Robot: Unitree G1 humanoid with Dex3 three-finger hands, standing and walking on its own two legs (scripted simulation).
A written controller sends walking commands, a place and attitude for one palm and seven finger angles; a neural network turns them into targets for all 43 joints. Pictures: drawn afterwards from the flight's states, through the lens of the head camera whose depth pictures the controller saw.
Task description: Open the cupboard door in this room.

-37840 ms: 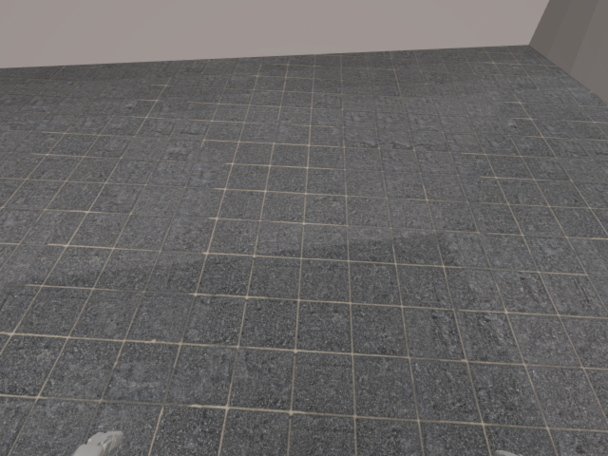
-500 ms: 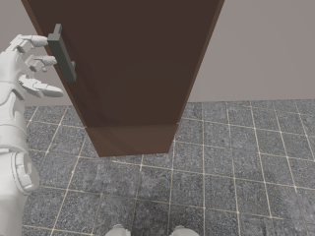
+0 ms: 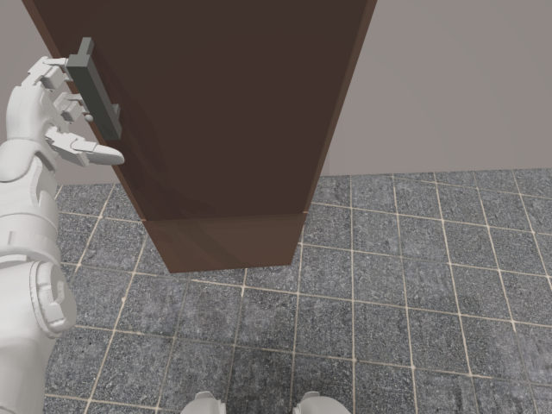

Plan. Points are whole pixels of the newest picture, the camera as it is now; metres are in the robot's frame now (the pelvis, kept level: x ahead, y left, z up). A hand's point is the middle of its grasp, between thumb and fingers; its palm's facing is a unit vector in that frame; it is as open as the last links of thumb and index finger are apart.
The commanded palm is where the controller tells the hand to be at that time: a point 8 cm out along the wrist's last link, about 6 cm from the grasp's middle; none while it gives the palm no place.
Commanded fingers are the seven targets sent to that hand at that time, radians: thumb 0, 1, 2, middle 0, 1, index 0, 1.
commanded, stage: slide the fingers in behind the handle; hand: left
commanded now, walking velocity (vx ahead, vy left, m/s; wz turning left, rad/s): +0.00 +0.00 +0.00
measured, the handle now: (100, 91) +0.54 +0.21 +0.12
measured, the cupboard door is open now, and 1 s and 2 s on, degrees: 0 0 13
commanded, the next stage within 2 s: close the thumb around the handle in 0.62 s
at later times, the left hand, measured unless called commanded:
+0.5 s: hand (105, 115) +0.50 +0.20 +0.12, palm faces +0.02 -1.00 -0.01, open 13.9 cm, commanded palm +0.47 +0.25 +0.12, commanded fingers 0.00 -0.50 0.30 -0.30 -1.20 -0.30 -1.20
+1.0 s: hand (103, 116) +0.50 +0.20 +0.12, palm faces +0.01 -1.00 +0.01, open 11.8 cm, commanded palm +0.48 +0.25 +0.12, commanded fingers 0.00 0.34 0.66 -0.36 -1.29 -0.36 -1.29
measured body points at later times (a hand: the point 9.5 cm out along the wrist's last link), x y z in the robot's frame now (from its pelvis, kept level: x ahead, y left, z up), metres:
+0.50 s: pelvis +0.00 -0.01 +0.00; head +0.09 +0.00 +0.44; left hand +0.49 +0.25 +0.13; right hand +0.02 -0.27 -0.11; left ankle +0.01 +0.10 -0.70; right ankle -0.01 -0.12 -0.70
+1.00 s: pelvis +0.00 +0.00 +0.00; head +0.09 +0.01 +0.44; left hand +0.49 +0.26 +0.12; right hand +0.01 -0.27 -0.11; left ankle +0.01 +0.10 -0.70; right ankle -0.01 -0.12 -0.70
